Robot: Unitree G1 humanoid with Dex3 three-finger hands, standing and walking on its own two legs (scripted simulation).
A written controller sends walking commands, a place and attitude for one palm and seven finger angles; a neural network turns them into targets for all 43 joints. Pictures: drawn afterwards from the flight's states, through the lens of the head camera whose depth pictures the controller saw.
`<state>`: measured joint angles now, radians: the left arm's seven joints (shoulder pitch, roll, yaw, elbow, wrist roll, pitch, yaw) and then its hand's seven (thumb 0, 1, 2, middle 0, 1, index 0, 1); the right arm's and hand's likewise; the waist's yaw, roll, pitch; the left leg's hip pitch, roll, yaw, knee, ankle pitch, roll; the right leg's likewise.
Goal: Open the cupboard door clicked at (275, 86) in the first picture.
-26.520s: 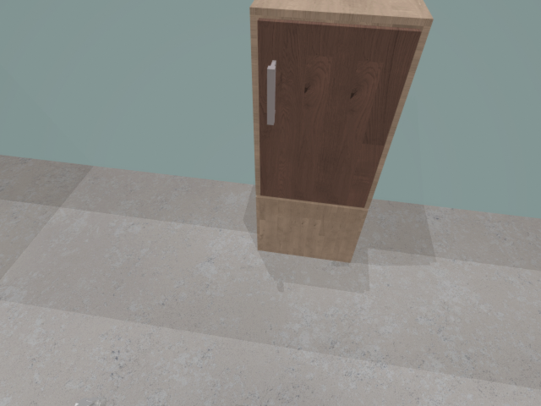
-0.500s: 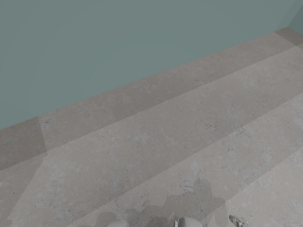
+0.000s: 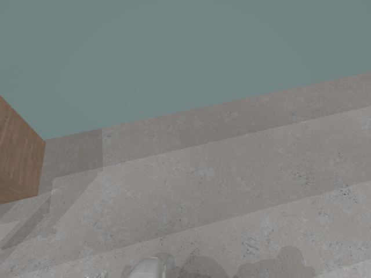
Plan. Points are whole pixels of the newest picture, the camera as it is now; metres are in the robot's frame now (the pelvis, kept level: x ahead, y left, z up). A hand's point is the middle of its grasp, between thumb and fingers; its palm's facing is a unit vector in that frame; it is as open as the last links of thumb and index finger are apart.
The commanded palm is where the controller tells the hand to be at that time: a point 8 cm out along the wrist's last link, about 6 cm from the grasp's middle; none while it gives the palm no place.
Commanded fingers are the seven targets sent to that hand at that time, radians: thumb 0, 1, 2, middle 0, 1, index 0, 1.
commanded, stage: turn to face it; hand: left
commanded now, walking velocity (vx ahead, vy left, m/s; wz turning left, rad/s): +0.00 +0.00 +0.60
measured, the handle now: out of the picture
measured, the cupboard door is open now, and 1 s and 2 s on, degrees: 46 46 46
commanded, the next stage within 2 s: take the last steps up to it in 1.58 s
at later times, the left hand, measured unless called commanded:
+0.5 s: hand out of the picture +0.04 +0.24 -0.16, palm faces +0.30 -0.91 -0.28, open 7.4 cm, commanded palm none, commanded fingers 0.00 0.90 0.90 -0.20 -0.30 -0.20 -0.30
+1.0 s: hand out of the picture -0.07 +0.20 -0.20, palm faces +0.60 -0.76 -0.25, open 7.3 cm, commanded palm none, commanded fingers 0.00 0.90 0.90 -0.20 -0.30 -0.20 -0.30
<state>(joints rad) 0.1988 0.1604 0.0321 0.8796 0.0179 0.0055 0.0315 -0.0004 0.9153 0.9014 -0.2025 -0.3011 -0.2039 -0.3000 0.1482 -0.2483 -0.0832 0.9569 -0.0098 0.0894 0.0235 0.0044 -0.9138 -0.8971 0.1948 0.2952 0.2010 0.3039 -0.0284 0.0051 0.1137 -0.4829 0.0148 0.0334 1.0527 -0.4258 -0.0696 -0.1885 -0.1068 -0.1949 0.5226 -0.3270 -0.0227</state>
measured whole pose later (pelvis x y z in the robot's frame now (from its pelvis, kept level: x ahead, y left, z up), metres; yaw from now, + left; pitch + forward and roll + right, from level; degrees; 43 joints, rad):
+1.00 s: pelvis +0.02 +0.00 -0.02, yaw +36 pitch +0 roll +1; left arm 0.23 0.25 0.07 0.93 0.01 0.05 0.02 0.00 0.91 0.90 -0.20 -0.30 -0.20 -0.30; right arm 0.08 -0.23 -0.06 0.90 -0.01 0.03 0.02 0.00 -0.91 -0.90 0.20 0.30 0.20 0.30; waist 0.01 -0.06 0.12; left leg -0.34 -0.01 0.08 0.66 -0.31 0.04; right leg -0.35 -0.15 -0.16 0.97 -0.57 0.06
